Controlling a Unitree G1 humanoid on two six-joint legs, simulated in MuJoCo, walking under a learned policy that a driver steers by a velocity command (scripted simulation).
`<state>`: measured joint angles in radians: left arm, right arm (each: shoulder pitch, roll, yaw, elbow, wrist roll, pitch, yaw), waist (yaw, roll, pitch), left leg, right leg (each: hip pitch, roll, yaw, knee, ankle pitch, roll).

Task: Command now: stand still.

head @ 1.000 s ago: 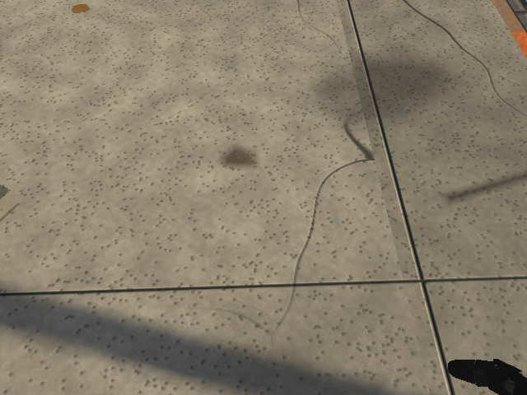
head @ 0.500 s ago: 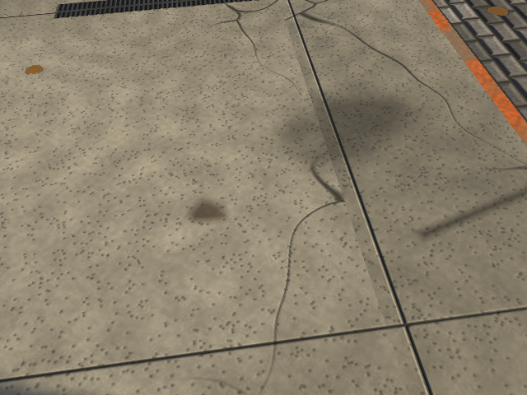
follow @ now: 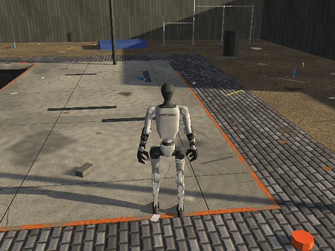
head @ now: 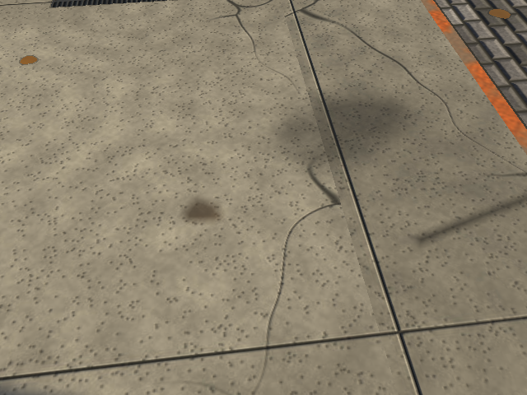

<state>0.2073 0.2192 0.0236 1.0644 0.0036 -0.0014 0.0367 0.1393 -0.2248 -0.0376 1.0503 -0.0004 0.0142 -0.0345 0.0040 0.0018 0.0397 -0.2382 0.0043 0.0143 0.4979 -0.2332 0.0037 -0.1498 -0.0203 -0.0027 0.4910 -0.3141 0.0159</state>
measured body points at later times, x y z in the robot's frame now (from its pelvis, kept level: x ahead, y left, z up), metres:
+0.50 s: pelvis +0.00 +0.00 +0.00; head +0.01 +0.00 +0.45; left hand -0.01 +0.24 -0.16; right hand +0.04 -0.25 -0.15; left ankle +0.02 +0.12 -0.74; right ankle -0.03 -0.13 -0.74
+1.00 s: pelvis +0.00 +0.00 +0.00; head +0.01 +0.00 +0.45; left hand -0.02 +0.23 -0.16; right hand +0.03 -0.24 -0.16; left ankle +0.02 +0.12 -0.74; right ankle -0.03 -0.13 -0.74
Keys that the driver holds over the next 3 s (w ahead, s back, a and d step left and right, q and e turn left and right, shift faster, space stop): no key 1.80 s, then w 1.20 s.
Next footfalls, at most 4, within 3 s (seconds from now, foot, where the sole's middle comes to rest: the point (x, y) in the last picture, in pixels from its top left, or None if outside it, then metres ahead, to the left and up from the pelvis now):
2.54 right None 0.47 -0.12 -0.77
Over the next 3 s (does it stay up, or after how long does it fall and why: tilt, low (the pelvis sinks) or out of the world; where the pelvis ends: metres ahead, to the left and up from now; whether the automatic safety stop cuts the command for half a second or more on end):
stays up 0.53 -0.02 0.00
